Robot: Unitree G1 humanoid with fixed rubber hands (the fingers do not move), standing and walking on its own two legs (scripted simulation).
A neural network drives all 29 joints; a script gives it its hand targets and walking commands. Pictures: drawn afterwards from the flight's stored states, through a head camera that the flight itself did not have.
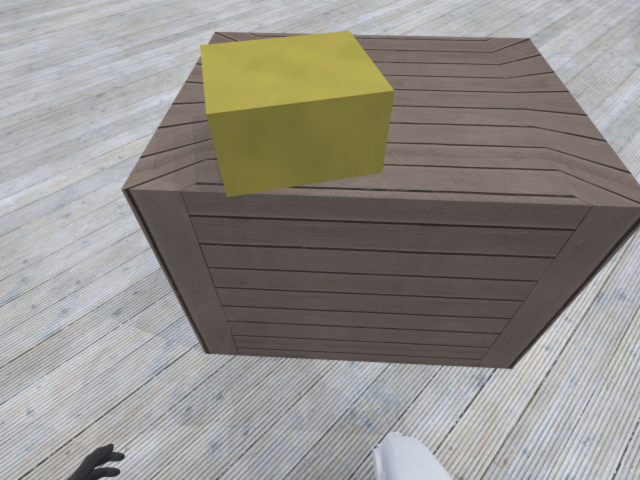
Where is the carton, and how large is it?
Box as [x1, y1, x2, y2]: [200, 31, 393, 196]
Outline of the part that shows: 349,31 200,45 206,115 226,196 381,172 392,103 393,89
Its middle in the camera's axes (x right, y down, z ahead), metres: -0.06 -0.26 +0.77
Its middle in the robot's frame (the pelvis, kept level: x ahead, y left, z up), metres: +0.75 +0.07 +0.07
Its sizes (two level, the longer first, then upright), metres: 0.309 0.264 0.173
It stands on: a pedestal, 0.72 m high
